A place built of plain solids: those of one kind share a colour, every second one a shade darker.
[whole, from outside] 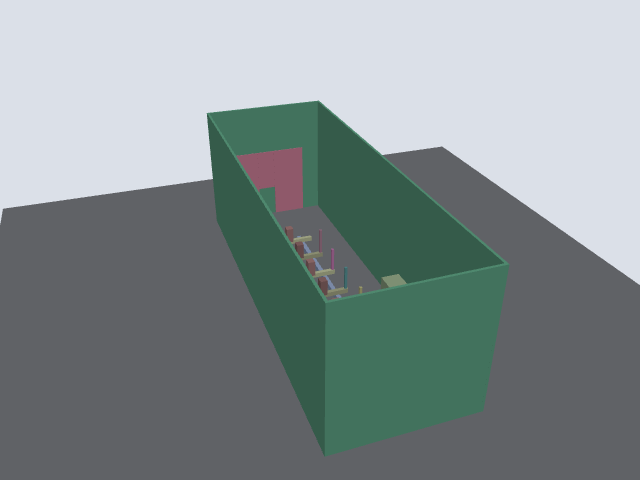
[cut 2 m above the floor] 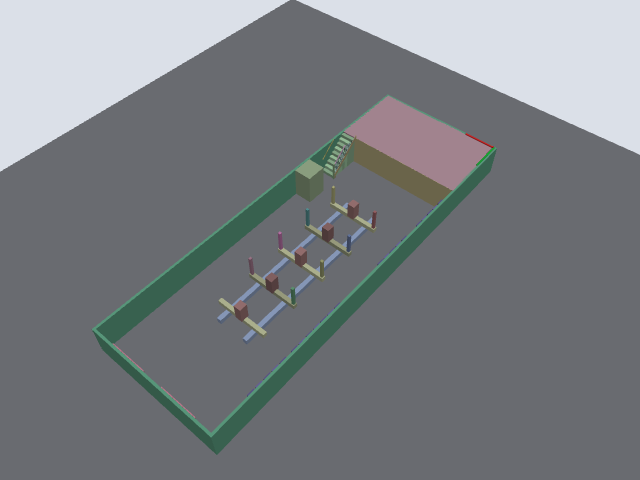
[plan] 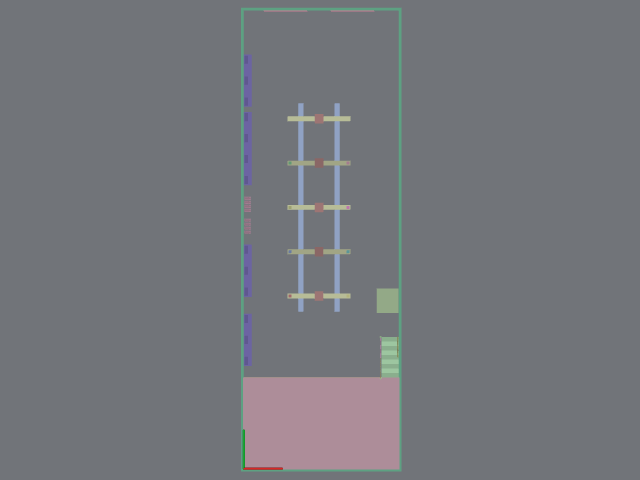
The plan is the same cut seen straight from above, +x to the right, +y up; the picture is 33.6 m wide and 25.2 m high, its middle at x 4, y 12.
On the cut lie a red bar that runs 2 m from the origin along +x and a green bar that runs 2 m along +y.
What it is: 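A boat hall 8.1 x 24.1 m, 8.7 m high; a lifeboat 13.7 m long and 4.5 m in beam on its cradle down the middle, its keel 1.63 m over the floor; a walk along either side; at the rear a crew gallery 4.8 m deep at 2.13 m over closed stores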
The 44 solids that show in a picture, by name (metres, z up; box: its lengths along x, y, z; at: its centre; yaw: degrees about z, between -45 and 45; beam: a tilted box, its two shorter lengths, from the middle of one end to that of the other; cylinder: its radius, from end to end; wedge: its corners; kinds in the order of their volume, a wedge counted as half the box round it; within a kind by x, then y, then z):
{
 "gal_1": {"box": [8.23, 4.83, 2.18], "at": [4.07, 2.37, 1.04]},
 "wall_1": {"box": [0.15, 24.35, 8.7], "at": [-0.07, 12.03, 4.3]},
 "wall_2": {"box": [8.43, 0.15, 8.7], "at": [4.07, -0.07, 4.3]},
 "wall_3": {"box": [8.43, 0.15, 8.7], "at": [4.07, 24.12, 4.3]},
 "wall_4": {"box": [0.15, 24.35, 8.7], "at": [8.21, 12.03, 4.3]},
 "stair_1": {"box": [0.95, 0.7, 1.97], "at": [7.71, 4.67, 0.93]},
 "stair_2": {"box": [0.95, 0.7, 1.75], "at": [7.71, 4.9, 0.83]},
 "stair_3": {"box": [0.95, 0.7, 1.54], "at": [7.71, 5.14, 0.72]},
 "stair_4": {"box": [0.95, 0.7, 1.33], "at": [7.71, 5.38, 0.61]},
 "stair_5": {"box": [0.95, 0.7, 1.11], "at": [7.71, 5.61, 0.51]},
 "stair_6": {"box": [0.95, 0.7, 0.9], "at": [7.71, 5.85, 0.4]},
 "stair_7": {"box": [0.95, 0.7, 0.69], "at": [7.71, 6.09, 0.29]},
 "stair_8": {"box": [0.95, 0.7, 0.48], "at": [7.71, 6.32, 0.19]},
 "stair_9": {"box": [0.95, 0.7, 0.26], "at": [7.71, 6.56, 0.08]},
 "winch_1": {"box": [1.15, 1.3, 2.35], "at": [7.55, 8.81, 1.12]},
 "beam_1": {"box": [0.28, 10.95, 0.39], "at": [3.0, 13.71, 0.14]},
 "beam_2": {"box": [0.28, 10.95, 0.39], "at": [4.9, 13.71, 0.14]},
 "sdoor_1": {"box": [2.28, 0.05, 5.25], "at": [2.19, 24.02, 2.58]},
 "sdoor_2": {"box": [1.24, 0.05, 2.96], "at": [3.95, 24.02, 3.72]},
 "sdoor_3": {"box": [2.28, 0.05, 5.25], "at": [5.71, 24.02, 2.58]},
 "cross_1": {"box": [3.3, 0.26, 0.3], "at": [3.95, 9.06, 0.49]},
 "cross_2": {"box": [3.3, 0.26, 0.3], "at": [3.95, 11.38, 0.49]},
 "cross_3": {"box": [3.3, 0.26, 0.3], "at": [3.95, 13.71, 0.49]},
 "cross_4": {"box": [3.3, 0.26, 0.3], "at": [3.95, 16.04, 0.49]},
 "cross_5": {"box": [3.3, 0.26, 0.3], "at": [3.95, 18.37, 0.49]},
 "keelblock_1": {"box": [0.46, 0.5, 1.04], "at": [3.95, 9.06, 1.11]},
 "keelblock_2": {"box": [0.46, 0.5, 1.04], "at": [3.95, 11.38, 1.11]},
 "keelblock_3": {"box": [0.46, 0.5, 1.04], "at": [3.95, 13.71, 1.11]},
 "keelblock_4": {"box": [0.46, 0.5, 1.04], "at": [3.95, 16.04, 1.11]},
 "keelblock_5": {"box": [0.46, 0.5, 1.04], "at": [3.95, 18.37, 1.11]},
 "kit_1": {"box": [0.42, 2.75, 0.04], "at": [0.21, 6.75, 0.43]},
 "kit_2": {"box": [0.42, 2.75, 0.04], "at": [0.21, 10.39, 0.43]},
 "kit_3": {"box": [0.42, 3.85, 0.04], "at": [0.21, 16.8, 0.43]},
 "kit_4": {"box": [0.42, 2.75, 0.04], "at": [0.21, 20.37, 0.43]},
 "face_1": {"box": [7.23, 0.012, 2.15], "at": [3.62, 4.79, 1.02]},
 "stair_guard_string_1": {"wedge": [[7.16, 4.73, 1.94], [7.16, 4.73, 2.21], [7.16, 6.91, -0.02], [7.16, 6.91, 0.24], [7.2, 4.73, 1.94], [7.2, 4.73, 2.21], [7.2, 6.91, -0.02], [7.2, 6.91, 0.24]]},
 "shore3e_1": {"box": [0.16, 0.16, 1.81], "at": [5.47, 16.04, 1.49]},
 "shore3w_1": {"box": [0.16, 0.16, 1.81], "at": [2.43, 16.04, 1.49]},
 "shore0e_1": {"box": [0.16, 0.16, 1.6], "at": [5.47, 9.06, 1.39]},
 "shore0w_1": {"box": [0.16, 0.16, 1.6], "at": [2.43, 9.06, 1.39]},
 "shore2e_1": {"box": [0.16, 0.16, 1.6], "at": [5.47, 13.71, 1.39]},
 "shore2w_1": {"box": [0.16, 0.16, 1.6], "at": [2.43, 13.71, 1.39]},
 "shore1e_1": {"box": [0.16, 0.16, 1.59], "at": [5.47, 11.38, 1.38]},
 "shore1w_1": {"box": [0.16, 0.16, 1.59], "at": [2.43, 11.38, 1.38]}
}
